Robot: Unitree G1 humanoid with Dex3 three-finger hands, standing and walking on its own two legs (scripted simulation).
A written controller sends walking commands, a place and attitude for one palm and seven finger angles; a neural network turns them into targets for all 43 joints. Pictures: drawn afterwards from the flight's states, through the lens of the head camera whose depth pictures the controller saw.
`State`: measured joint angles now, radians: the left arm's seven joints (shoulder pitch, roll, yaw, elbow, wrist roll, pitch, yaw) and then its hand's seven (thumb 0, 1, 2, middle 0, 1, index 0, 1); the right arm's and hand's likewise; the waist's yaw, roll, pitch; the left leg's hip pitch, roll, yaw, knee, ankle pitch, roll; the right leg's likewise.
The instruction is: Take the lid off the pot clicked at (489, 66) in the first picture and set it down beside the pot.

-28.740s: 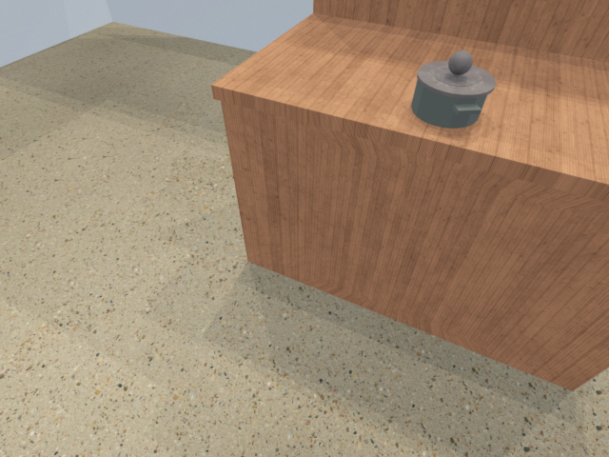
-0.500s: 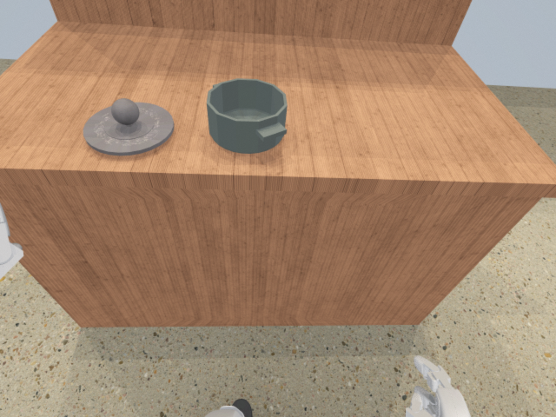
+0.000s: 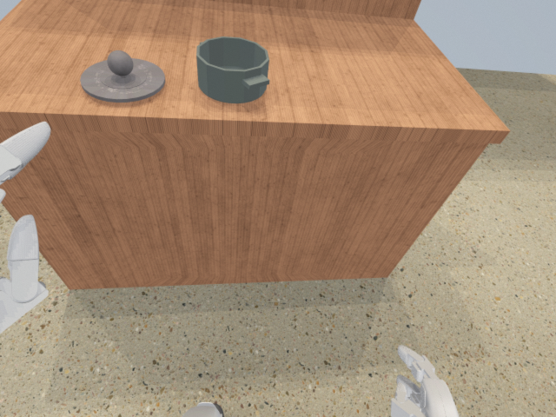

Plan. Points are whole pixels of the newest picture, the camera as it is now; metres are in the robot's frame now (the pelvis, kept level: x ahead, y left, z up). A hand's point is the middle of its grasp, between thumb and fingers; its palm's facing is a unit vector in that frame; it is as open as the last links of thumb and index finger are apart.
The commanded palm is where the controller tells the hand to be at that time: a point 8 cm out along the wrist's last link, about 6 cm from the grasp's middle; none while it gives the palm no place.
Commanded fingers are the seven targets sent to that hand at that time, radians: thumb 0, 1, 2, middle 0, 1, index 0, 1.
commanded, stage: stop stepping back and stand still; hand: left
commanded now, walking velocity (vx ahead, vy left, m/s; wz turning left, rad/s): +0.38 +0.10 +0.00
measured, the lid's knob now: (120, 63) +0.76 +0.37 +0.09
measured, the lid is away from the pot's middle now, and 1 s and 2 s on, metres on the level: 0.24 0.24 0.24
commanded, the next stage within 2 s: let the arm hang, fingers relaxed in 1.42 s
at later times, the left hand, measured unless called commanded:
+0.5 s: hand out of the picture +0.11 +0.22 +0.25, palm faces +0.40 -0.72 -0.57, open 7.4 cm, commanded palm +0.06 +0.29 +0.26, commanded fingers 0.00 0.90 0.90 -0.20 -0.30 -0.20 -0.30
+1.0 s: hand out of the picture +0.01 +0.22 -0.17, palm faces +0.18 -0.97 -0.19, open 6.7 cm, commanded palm none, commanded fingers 0.00 0.90 0.90 -0.20 -0.30 -0.20 -0.30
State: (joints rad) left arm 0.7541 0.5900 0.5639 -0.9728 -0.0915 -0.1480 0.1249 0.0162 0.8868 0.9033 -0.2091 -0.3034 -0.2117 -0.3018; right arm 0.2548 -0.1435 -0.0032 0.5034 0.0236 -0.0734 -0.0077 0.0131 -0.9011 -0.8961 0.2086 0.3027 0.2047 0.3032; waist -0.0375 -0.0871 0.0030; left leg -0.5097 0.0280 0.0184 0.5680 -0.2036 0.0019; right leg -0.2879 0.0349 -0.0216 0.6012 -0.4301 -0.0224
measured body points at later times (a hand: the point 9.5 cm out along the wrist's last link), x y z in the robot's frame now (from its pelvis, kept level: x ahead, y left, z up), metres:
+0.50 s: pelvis -0.06 +0.00 +0.00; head -0.05 +0.01 +0.45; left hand +0.08 +0.25 +0.28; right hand +0.09 -0.21 -0.09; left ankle -0.08 +0.17 -0.72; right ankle -0.05 -0.08 -0.73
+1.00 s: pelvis -0.01 +0.02 +0.00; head +0.04 +0.06 +0.45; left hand +0.00 +0.27 -0.16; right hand +0.07 -0.22 -0.13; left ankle -0.02 +0.16 -0.72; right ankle -0.05 -0.08 -0.72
